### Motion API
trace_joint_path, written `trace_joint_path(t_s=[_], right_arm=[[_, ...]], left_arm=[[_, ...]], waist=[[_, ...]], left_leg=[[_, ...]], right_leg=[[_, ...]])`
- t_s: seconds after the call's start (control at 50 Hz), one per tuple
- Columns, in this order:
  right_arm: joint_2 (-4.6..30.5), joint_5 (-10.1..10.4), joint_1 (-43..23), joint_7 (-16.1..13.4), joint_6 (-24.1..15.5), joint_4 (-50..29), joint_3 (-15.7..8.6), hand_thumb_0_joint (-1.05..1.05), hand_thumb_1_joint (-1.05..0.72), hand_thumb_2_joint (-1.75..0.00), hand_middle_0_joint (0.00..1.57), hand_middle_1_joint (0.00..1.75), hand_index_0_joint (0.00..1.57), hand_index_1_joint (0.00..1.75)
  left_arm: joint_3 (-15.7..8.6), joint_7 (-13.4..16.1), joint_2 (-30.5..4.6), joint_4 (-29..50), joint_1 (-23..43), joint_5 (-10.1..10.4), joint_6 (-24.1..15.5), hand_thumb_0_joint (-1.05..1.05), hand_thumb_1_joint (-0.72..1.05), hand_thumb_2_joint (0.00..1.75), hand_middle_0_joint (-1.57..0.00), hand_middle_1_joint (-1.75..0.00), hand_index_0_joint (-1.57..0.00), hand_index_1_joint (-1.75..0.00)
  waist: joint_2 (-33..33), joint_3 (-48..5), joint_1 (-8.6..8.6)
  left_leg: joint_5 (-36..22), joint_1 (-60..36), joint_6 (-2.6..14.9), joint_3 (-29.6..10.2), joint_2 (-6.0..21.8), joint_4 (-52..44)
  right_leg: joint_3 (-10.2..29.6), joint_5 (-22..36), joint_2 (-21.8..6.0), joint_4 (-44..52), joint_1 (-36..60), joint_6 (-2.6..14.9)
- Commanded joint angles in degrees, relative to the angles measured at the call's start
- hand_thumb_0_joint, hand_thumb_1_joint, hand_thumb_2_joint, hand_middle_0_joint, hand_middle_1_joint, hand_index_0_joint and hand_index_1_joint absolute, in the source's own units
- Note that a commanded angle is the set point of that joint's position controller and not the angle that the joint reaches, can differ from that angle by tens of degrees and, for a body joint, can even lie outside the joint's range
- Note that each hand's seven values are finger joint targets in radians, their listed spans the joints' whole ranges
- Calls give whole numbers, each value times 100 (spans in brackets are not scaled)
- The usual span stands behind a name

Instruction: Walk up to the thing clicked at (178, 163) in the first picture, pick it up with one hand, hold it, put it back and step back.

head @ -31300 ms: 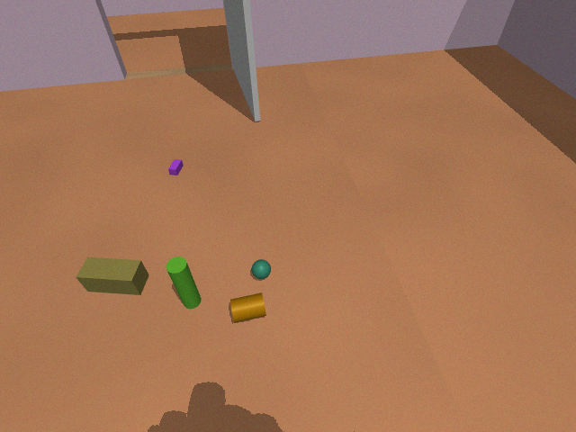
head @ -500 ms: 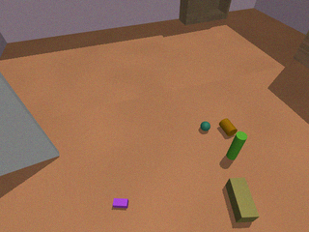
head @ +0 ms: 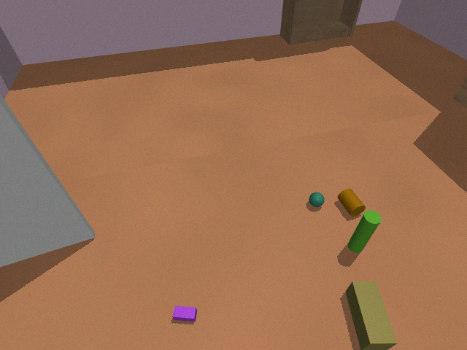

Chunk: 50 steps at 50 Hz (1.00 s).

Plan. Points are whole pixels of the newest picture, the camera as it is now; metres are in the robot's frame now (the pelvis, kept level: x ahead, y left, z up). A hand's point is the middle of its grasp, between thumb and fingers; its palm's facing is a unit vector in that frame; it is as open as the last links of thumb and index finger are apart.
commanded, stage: walk up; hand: left
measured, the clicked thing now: (185, 313) +0.43 +0.25 -0.76
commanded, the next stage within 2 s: stand in 0.68 s
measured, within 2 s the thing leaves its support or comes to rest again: neither
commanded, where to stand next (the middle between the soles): +0.04 -0.01 m, yaw +1 degrees
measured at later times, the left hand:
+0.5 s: hand out of the picture +0.09 +0.24 -0.16, palm faces -0.01 -0.95 -0.32, open 7.4 cm
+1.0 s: hand out of the picture +0.09 +0.24 -0.15, palm faces -0.01 -0.94 -0.35, open 7.4 cm
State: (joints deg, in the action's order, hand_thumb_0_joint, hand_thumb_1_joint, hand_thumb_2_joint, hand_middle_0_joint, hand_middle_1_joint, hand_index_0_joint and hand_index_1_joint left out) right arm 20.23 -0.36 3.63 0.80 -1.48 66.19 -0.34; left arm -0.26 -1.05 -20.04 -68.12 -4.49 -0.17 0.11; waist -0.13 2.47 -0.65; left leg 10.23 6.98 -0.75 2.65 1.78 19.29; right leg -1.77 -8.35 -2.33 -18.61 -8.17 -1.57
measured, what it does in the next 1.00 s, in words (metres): stands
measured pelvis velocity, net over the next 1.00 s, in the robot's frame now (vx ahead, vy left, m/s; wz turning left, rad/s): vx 0.01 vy -0.01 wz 0.01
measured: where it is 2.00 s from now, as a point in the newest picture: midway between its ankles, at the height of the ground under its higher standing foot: outside the picture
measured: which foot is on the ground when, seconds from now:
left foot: down 0.00-1.00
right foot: down 0.00-1.00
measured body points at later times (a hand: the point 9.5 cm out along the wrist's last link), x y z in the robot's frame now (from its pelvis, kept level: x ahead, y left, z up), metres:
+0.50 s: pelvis +0.01 -0.01 +0.00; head +0.02 +0.00 +0.45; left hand +0.09 +0.29 -0.13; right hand +0.09 -0.31 -0.13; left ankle +0.00 +0.13 -0.75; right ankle +0.02 -0.14 -0.75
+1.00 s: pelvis +0.01 -0.01 +0.00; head +0.02 -0.01 +0.45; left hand +0.09 +0.29 -0.13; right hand +0.09 -0.31 -0.13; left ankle +0.00 +0.13 -0.75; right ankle +0.02 -0.14 -0.75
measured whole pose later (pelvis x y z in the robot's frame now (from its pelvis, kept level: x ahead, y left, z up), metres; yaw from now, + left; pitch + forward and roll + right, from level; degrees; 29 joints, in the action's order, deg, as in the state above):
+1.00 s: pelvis +0.01 -0.01 +0.00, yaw +1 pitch -2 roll +0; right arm 19.9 -0.8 5.4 0.8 -0.7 65.9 -0.4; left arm -0.3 -0.5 -19.9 -65.8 -4.9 -0.7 -0.3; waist -0.6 2.4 0.2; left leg 9.8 5.3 -1.7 1.8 2.3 17.1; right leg -2.7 -8.8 -1.7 -17.5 -6.7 -0.8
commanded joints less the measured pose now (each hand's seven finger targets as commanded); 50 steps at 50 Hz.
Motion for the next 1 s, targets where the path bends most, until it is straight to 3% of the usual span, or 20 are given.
trace_joint_path(t_s=[0.0, 0.26, 0.66, 0.76, 0.9, 0.98], right_arm=[[1260, 19, -212, -100, -60, -295, -217, 0, -90, -90, 20, 30, 20, 30], [1181, 6, -275, -95, -30, -330, -238, 0, -90, -90, 20, 30, 20, 30], [1178, -36, -150, -119, -37, -343, -211, 0, -90, -90, 20, 30, 20, 30], [1209, -37, -90, -125, -37, -357, -212, 0, -90, -90, 20, 30, 20, 30], [1171, -34, -12, -110, -13, -360, -187, 0, -90, -90, 20, 30, 20, 30], [1186, -35, -55, -100, -18, -386, -196, 0, -90, -90, 20, 30, 20, 30]], left_arm=[[-200, 97, -1133, 338, 380, 3, -166, 0, 90, 90, -20, -30, -20, -30], [-243, 132, -1133, 394, 273, -44, -192, 0, 90, 90, -20, -30, -20, -30], [-266, 133, -1178, 523, 282, -39, -165, 0, 90, 90, -20, -30, -20, -30], [-250, 136, -1165, 561, 270, -47, -179, 0, 90, 90, -20, -30, -20, -30], [-234, 147, -1226, 597, 274, -31, -179, 0, 90, 90, -20, -30, -20, -30], [-216, 147, -1210, 606, 194, -36, -204, 0, 90, 90, -20, -30, -20, -30]], waist=[[82, -452, 88], [61, -579, 77], [-35, -431, 48], [-32, -523, 82], [39, -359, 108], [21, -483, 81]], left_leg=[[-606, -171, 172, -542, 646, -375], [-765, -275, 165, -485, 649, -366], [-679, -48, 109, -588, 669, -492], [-818, -141, 113, -563, 678, -436], [-504, -59, 100, -579, 664, -517], [-693, -176, 122, -581, 682, -448]], right_leg=[[529, 542, -569, 327, 45, 177], [488, 825, -603, 367, 232, 167], [497, 540, -598, 317, 362, 199], [520, 844, -631, 301, 401, 221], [509, 452, -593, 363, 270, 204], [498, 637, -621, 361, 318, 203]])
